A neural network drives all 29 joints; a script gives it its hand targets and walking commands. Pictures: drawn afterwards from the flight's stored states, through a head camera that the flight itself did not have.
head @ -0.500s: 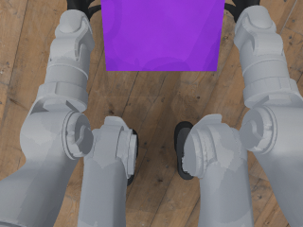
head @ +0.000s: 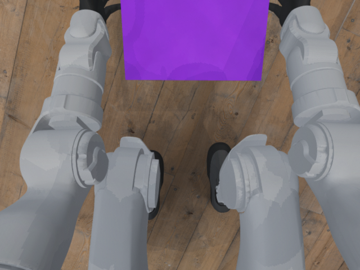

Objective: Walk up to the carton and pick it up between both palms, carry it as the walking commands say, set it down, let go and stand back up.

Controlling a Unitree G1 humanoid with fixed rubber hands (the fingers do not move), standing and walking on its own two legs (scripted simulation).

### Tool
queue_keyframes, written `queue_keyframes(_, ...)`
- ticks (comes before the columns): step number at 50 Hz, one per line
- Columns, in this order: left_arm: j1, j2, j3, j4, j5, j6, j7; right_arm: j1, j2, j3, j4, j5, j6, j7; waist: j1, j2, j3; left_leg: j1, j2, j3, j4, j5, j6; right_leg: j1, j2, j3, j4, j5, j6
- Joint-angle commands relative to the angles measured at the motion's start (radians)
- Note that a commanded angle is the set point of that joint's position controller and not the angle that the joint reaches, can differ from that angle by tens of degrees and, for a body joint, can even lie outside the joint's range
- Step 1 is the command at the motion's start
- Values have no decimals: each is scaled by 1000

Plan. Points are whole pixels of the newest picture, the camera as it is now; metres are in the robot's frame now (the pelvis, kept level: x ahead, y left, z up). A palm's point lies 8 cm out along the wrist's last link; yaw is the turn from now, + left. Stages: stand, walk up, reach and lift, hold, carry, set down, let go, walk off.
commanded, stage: set down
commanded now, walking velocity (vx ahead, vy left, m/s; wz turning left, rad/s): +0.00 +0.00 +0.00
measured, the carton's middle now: (191, 11) +0.55 -0.03 -0.25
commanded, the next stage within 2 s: let go in 1.98 s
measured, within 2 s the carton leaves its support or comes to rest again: neither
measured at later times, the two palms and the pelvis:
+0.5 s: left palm (76, 23) +0.52 +0.18 -0.17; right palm (307, 24) +0.50 -0.22 -0.18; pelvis -0.02 +0.00 +0.00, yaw +0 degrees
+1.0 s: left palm out of the picture +0.53 +0.18 -0.06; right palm out of the picture +0.52 -0.23 -0.06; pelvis -0.01 +0.00 +0.06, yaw +0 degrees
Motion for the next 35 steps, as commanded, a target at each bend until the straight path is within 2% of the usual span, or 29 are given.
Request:
queue_keyframes(1,-255,-403,-203,1,-35,-4,-118,-202,436,181,-2,38,-13,114,0,12,-897,372,-13,-46,-194,406,-32,512,31,42,-133,414,12)
queue_keyframes(4,-192,-102,-142,3,-53,-50,-30,-163,143,154,-10,72,-59,26,15,-3,-964,417,-1,-46,-187,439,-39,563,21,47,-130,445,22)
queue_keyframes(6,-163,102,-132,11,-88,-80,33,-147,-72,145,-9,111,-85,-40,13,-6,-1021,439,13,-53,-191,453,-41,603,13,54,-136,457,28)
queue_keyframes(9,-217,179,-177,-6,-166,-98,69,-199,-151,160,-24,170,-97,-77,12,5,-1093,452,30,-59,-195,461,-38,629,6,67,-141,465,23)
queue_keyframes(13,-273,216,-217,-4,-230,-97,71,-248,-197,188,-3,212,-97,-86,4,5,-1078,421,48,-62,-198,395,-33,625,-10,76,-154,410,16)
queue_keyframes(18,-298,235,-229,55,-259,-83,52,-281,-235,199,47,226,-90,-75,-11,-1,-1007,378,65,-72,-207,294,-26,588,-31,76,-171,312,9)
queue_keyframes(22,-309,241,-225,97,-259,-75,40,-297,-241,208,77,233,-84,-62,-4,-7,-960,373,73,-79,-212,260,-20,566,-39,74,-176,269,8)
queue_keyframes(26,-315,261,-213,99,-252,-76,39,-305,-248,207,78,241,-86,-55,11,-6,-974,405,78,-82,-204,282,-18,571,-39,70,-166,282,11)
queue_keyframes(31,-329,288,-218,-45,-265,-71,62,-317,-273,195,-62,254,-79,-74,7,1,-1274,570,64,-59,-202,393,-20,717,-27,46,-157,397,12)
queue_keyframes(35,-288,296,-210,-145,-258,-42,78,-265,-286,182,-147,242,-51,-88,0,0,-1436,636,50,-34,-228,412,-23,796,-16,27,-180,426,13)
